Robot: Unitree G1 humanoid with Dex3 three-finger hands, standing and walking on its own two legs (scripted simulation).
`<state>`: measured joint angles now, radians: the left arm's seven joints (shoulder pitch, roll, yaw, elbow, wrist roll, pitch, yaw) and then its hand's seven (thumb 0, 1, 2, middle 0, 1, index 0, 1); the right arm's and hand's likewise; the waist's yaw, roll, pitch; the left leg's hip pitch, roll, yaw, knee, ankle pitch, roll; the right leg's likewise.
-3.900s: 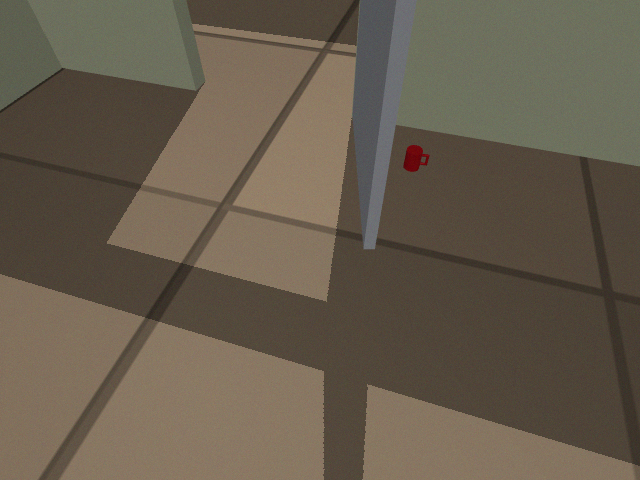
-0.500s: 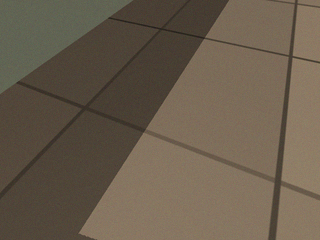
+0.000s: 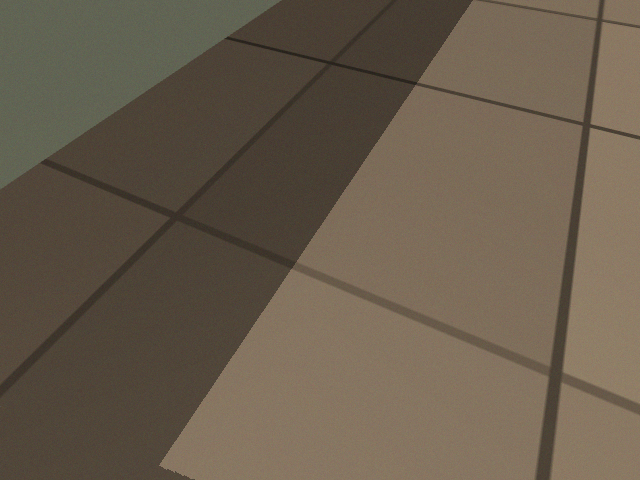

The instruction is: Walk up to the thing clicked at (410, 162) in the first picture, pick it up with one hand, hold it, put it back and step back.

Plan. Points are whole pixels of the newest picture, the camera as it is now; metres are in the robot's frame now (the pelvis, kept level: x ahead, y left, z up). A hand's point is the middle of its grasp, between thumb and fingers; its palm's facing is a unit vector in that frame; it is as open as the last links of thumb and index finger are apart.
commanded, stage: stand
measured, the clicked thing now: out of the picture +0.81 +1.42 -0.73
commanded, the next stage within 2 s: none
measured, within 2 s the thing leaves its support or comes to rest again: neither
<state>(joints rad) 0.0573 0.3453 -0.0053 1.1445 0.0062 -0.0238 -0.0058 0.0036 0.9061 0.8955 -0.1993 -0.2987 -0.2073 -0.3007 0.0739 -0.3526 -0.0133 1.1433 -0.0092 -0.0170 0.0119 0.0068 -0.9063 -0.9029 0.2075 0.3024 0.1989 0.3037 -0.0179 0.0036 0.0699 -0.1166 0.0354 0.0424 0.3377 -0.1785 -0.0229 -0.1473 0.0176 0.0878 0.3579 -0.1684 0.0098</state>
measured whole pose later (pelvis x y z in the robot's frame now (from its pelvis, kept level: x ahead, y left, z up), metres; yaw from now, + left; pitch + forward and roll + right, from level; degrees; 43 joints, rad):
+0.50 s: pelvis +0.00 +0.00 +0.00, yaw +1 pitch -2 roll +0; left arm 0.11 0.34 0.00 1.15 0.01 -0.02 -0.01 0.00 0.91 0.90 -0.20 -0.30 -0.21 -0.30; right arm 0.09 -0.35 -0.01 1.15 -0.01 -0.01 0.01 0.01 -0.91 -0.90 0.21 0.30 0.20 0.30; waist -0.01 0.01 0.06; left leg -0.12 0.03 0.02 0.33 -0.17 -0.02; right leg -0.14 0.01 0.07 0.33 -0.16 0.01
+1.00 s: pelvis +0.01 +0.01 +0.00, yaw +1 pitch -2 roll +0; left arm 0.10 0.35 -0.01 1.13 0.01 -0.02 0.00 0.00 0.91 0.90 -0.20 -0.30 -0.21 -0.30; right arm 0.10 -0.35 -0.01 1.14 -0.01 -0.01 0.01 0.01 -0.91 -0.90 0.21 0.30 0.20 0.30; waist -0.01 0.00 0.06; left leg -0.12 0.02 0.02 0.34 -0.18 -0.01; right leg -0.12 0.00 0.07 0.32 -0.16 0.02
